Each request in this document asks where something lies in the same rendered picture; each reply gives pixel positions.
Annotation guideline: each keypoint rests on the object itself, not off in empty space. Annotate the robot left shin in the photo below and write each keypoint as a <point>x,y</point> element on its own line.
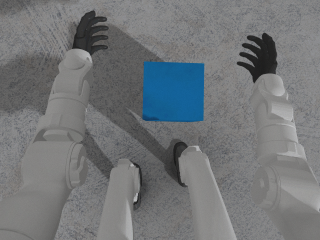
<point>121,162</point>

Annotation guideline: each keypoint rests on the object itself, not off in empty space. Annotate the right robot hand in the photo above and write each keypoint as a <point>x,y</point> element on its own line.
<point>265,62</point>

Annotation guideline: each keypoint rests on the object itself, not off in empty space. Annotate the robot right forearm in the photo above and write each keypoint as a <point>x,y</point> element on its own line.
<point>275,125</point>

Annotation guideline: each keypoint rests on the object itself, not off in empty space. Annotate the robot left upper arm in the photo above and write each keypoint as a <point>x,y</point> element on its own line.
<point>51,170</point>

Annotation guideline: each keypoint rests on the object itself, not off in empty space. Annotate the robot left foot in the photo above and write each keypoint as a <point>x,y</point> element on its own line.
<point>136,204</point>

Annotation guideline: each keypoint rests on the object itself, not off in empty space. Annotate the robot left forearm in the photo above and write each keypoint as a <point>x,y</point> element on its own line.
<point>68,101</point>

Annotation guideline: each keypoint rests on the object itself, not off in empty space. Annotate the robot right upper arm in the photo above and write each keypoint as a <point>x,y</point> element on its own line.
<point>291,199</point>

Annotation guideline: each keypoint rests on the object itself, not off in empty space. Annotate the left robot hand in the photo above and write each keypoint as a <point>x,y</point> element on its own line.
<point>83,38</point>

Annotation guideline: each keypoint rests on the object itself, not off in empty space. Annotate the carton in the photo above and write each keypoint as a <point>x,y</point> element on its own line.
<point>173,91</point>

